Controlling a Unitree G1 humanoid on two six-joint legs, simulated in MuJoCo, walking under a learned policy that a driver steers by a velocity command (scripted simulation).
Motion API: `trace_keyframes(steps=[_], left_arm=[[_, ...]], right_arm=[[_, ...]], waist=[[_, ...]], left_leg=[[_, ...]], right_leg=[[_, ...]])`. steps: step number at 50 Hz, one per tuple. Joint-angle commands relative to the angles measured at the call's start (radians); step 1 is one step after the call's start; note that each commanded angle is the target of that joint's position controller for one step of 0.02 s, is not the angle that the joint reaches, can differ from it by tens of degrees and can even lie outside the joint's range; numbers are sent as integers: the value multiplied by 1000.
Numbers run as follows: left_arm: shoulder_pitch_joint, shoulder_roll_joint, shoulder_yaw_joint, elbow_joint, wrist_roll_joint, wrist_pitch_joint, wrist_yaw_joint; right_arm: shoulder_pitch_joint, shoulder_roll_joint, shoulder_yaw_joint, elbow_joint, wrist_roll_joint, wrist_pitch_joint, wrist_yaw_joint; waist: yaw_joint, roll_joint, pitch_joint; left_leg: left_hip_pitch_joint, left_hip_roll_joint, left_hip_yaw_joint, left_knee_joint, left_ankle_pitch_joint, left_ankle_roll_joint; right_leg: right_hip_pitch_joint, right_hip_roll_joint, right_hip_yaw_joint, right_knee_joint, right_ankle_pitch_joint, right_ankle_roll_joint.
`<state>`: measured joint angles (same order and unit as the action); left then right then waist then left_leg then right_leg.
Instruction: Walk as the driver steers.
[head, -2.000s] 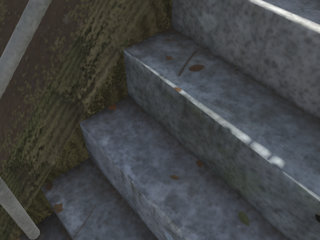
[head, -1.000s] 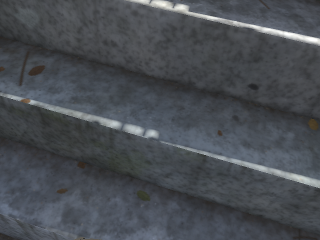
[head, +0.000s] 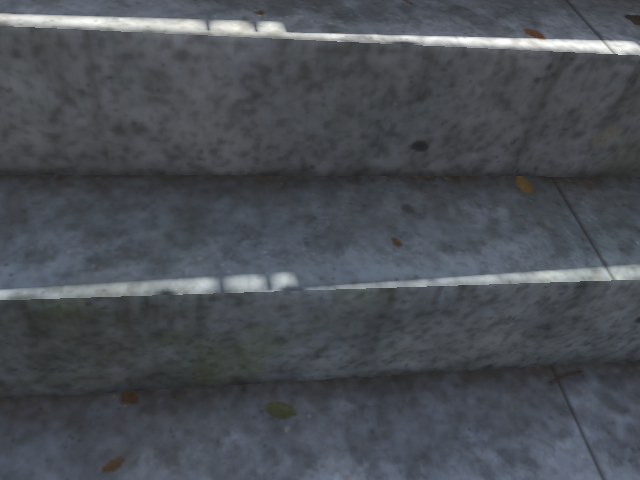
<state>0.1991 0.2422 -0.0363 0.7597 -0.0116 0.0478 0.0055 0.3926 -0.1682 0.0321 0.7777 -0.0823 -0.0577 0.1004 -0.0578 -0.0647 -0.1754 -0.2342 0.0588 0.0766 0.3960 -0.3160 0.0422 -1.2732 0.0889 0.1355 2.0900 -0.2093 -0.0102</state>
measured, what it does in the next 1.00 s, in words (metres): climbs: right foot 0.22 m higher, then left foot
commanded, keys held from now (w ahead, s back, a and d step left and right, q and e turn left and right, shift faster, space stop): no key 0.20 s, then w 0.80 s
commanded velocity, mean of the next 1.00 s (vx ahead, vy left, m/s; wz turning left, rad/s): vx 0.29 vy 0.00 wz -0.02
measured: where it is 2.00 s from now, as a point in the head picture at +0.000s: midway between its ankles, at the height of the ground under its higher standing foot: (280, 305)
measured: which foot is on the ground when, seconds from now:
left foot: down 0.00-0.28, up 0.30-0.60, down 0.62-1.00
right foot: up 0.00-0.18, down 0.20-0.62, up 0.64-1.00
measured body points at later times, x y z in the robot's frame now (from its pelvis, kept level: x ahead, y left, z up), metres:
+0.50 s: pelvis +0.10 +0.01 +0.15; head +0.08 +0.03 +0.60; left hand +0.17 +0.24 -0.01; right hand +0.22 -0.22 +0.05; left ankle +0.12 +0.15 -0.32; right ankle +0.14 -0.12 -0.52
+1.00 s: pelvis +0.22 +0.04 +0.22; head +0.26 +0.04 +0.67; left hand +0.56 +0.10 +0.22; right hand +0.07 -0.13 +0.09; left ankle +0.14 +0.15 -0.53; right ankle +0.26 -0.08 -0.19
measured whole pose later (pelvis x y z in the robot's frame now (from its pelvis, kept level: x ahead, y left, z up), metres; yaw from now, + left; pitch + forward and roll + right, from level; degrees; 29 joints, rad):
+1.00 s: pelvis +0.22 +0.04 +0.22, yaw -4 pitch +3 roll +1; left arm -0.18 0.03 -0.03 0.48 0.04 -0.05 0.00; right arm 0.61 -0.07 -0.06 0.99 -0.04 -0.14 -0.06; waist -0.17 -0.03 0.01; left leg -0.04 -0.04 -0.02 0.26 -0.28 0.05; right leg -1.25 -0.09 0.00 2.18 -0.45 -0.13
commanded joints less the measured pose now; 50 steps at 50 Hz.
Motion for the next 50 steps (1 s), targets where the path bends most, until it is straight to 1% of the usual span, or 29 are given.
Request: trace_keyframes(steps=[1,5,6,7,9,10,11,12,13,15,17,19,21,24,25,27,28,31,32,33,34,35,36,37,38,40,44,46,50], left_arm=[[-219,-22,-13,-109,15,-9,-8],[-351,-65,-20,-131,15,4,-32],[-445,-57,-24,-159,25,19,-62],[-452,-192,-47,-192,72,-12,4],[-346,-228,-68,-173,-29,-15,46],[-134,-207,-42,-109,-26,-20,54],[-292,-85,-45,-213,-11,43,-72],[53,-73,18,-75,51,-15,3],[128,-57,24,-31,46,-16,37],[50,68,79,5,67,27,68],[-54,115,112,31,56,-1,53],[-93,-7,89,134,52,-60,36],[-129,-95,65,191,60,-96,22],[-172,-32,78,194,53,-139,26],[-476,56,70,-13,117,-131,-82],[-596,157,107,-87,94,-119,-74],[-360,143,121,115,29,-165,14],[-151,49,97,181,14,-161,70],[-49,-12,90,145,-11,-151,40],[-63,-4,91,113,-8,-141,12],[-327,-71,63,49,43,-177,3],[-404,-199,24,14,48,-208,-4],[-393,-305,-9,-84,77,-222,-16],[-254,-257,-3,-169,108,-219,-38],[-275,-152,6,-229,119,-200,-43],[-430,-26,42,-259,93,-166,-22],[-465,-132,30,-313,59,-126,-22],[-500,-162,32,-344,60,-127,-6],[-655,-184,16,-464,48,-109,0]], right_arm=[[127,-89,-6,39,-11,-24,13],[270,-61,-4,163,-33,-18,6],[175,-73,-11,150,4,-11,18],[258,-93,-83,184,148,-25,-122],[263,-81,-60,248,135,-12,-199],[313,-109,-61,250,119,-26,-190],[96,-262,-60,251,-29,-46,20],[146,-160,-89,181,136,-81,-64],[123,-172,-83,179,143,-82,-79],[14,-107,-71,123,90,-38,-70],[-164,-18,-80,-45,44,3,-84],[-119,88,-53,-127,40,23,-130],[13,91,-47,-98,37,38,-147],[82,58,-54,-34,62,49,-138],[-7,-117,-55,-21,73,85,-3],[57,-183,-107,46,67,74,44],[207,-57,-88,47,125,64,-100],[203,-29,-63,115,109,42,-146],[146,-48,-76,159,86,12,-134],[228,-86,-100,176,69,-1,-127],[423,-27,-87,239,102,-23,-116],[430,71,-56,282,73,-23,-119],[402,54,-58,284,44,-29,-126],[252,-12,-76,205,39,-44,-152],[95,-77,-100,143,53,-66,-168],[38,-57,-106,128,68,-80,-161],[275,-18,-106,175,59,-75,-168],[323,-11,-118,189,44,-88,-166],[304,-32,-128,199,58,-77,-159]], waist=[[8,209,67],[7,215,56],[43,227,73],[-71,244,220],[12,308,145],[70,363,13],[241,359,-68],[165,308,-176],[197,301,-193],[193,-61,-41],[134,-78,96],[0,-40,288],[-111,-13,278],[-160,-27,239],[-151,-11,147],[-192,-58,119],[-294,-31,164],[-190,3,144],[-68,213,124],[-112,392,82],[-266,258,139],[-266,90,143],[-144,130,105],[35,194,6],[89,197,5],[33,-10,142],[-35,3,231],[-79,151,192],[-65,70,289]], left_leg=[[335,263,-223,-120,586,258],[388,263,-207,-122,785,248],[314,260,-154,-179,787,239],[274,178,-49,-334,994,133],[144,128,42,-299,1338,123],[184,217,32,-151,1992,127],[115,319,-101,-140,2314,282],[143,216,39,83,2089,136],[8,143,33,236,1716,115],[-322,-31,-55,693,504,133],[-523,-122,-197,1589,155,70],[-755,-123,-245,1739,67,70],[-755,-120,-278,1714,168,66],[-672,-130,-186,1626,285,23],[-336,-87,-132,1397,224,110],[-76,-69,-70,1149,231,20],[-157,-21,52,952,95,52],[-31,-54,143,299,77,122],[81,-118,13,212,71,172],[151,49,-404,14,-183,301],[160,38,-330,12,116,237],[163,9,-180,135,351,214],[277,14,-268,177,569,190],[388,134,-607,16,569,287],[295,253,-862,-146,173,339],[189,229,-741,-169,11,312],[329,207,-531,-158,223,283],[441,229,-497,-178,351,310],[324,178,-333,-322,304,210]], right_leg=[[-388,-54,9,-49,8,-30],[-425,-106,-95,-93,-28,-85],[-349,-153,-211,-275,-258,-92],[-25,-135,-408,-385,-431,-81],[449,-65,-392,-681,-512,-109],[679,25,-411,-651,-445,-141],[597,19,-297,-708,-318,-145],[905,-28,-164,-691,-228,-230],[977,-61,2,-882,-441,-259],[880,-232,545,-1385,-932,-353],[649,-333,724,-1691,-932,-362],[543,-337,500,-1587,-872,-255],[534,-312,262,-1540,-674,-190],[480,-318,43,-1611,-471,-207],[201,-265,-78,-1833,-371,-238],[193,-287,-130,-1880,-280,-244],[439,-311,-134,-1726,-346,-244],[708,-234,-196,-1422,-116,-236],[643,-111,-295,-1238,72,-191],[469,-31,-338,-883,51,-130],[419,-21,-175,-531,-111,-126],[353,31,-82,-211,-62,-145],[187,8,-50,-47,-46,-140],[97,-40,-58,18,-52,-107],[104,-116,-7,24,-44,-67],[85,-136,-21,-45,-41,-42],[-105,-170,-84,-36,-64,-94],[-244,-169,-99,180,-187,-128],[-263,-251,-155,-81,-310,-132]])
